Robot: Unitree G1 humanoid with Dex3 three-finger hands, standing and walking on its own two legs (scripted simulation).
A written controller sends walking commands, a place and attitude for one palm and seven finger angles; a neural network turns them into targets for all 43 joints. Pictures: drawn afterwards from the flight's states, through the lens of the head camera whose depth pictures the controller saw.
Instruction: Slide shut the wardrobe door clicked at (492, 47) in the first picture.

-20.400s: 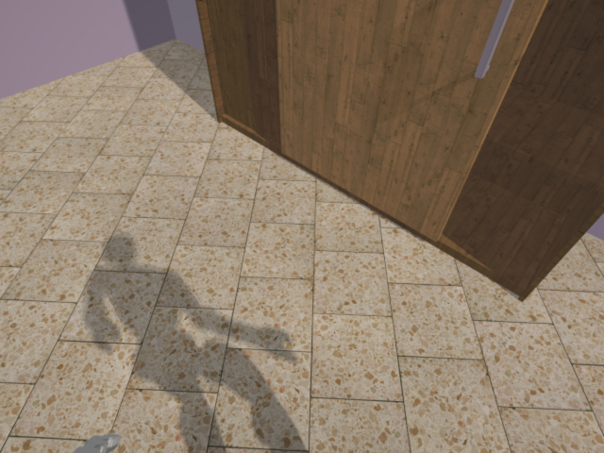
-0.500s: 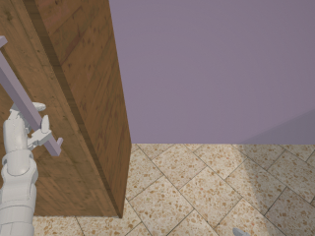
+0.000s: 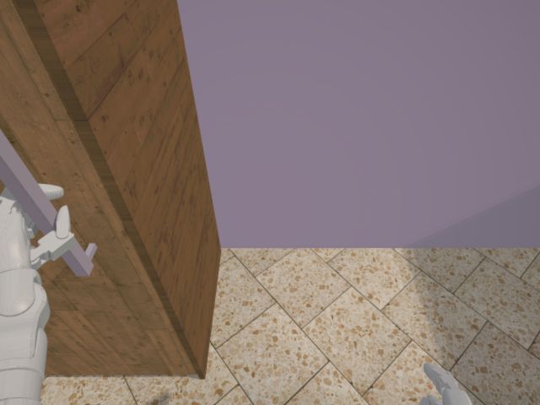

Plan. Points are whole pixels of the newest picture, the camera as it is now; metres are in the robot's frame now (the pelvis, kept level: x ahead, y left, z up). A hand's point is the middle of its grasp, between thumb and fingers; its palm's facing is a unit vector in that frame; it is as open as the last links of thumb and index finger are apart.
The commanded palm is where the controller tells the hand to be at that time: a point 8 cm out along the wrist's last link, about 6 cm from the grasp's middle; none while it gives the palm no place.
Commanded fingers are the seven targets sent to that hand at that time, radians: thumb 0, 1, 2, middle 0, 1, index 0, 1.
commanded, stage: stop walking and hold the door there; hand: left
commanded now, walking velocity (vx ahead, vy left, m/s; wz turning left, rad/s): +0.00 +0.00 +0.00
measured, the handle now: (42, 193) +0.34 +0.35 +0.16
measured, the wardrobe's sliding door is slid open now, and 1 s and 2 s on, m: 0.00 0.00 0.00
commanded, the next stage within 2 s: loosen the grip on the handle in 1.56 s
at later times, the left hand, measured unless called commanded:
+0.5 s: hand (61, 236) +0.31 +0.32 +0.11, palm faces +0.42 -0.87 -0.27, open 5.5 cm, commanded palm +0.26 +0.36 +0.11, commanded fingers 0.00 0.90 0.90 -0.45 -1.40 -0.45 -1.40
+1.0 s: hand (63, 238) +0.30 +0.32 +0.12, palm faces +0.34 -0.92 -0.18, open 5.7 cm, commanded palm +0.26 +0.34 +0.11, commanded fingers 0.00 0.90 0.90 -0.45 -1.40 -0.45 -1.40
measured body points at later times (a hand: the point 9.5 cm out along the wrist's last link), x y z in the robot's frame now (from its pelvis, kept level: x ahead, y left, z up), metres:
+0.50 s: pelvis -0.05 +0.05 -0.01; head -0.02 +0.04 +0.44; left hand +0.28 +0.37 +0.13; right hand +0.12 -0.23 -0.11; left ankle -0.03 +0.16 -0.74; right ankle +0.01 -0.12 -0.74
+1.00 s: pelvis -0.08 +0.09 +0.00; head -0.05 +0.09 +0.44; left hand +0.28 +0.36 +0.13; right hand +0.07 -0.13 -0.12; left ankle -0.03 +0.16 -0.74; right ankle -0.08 -0.02 -0.74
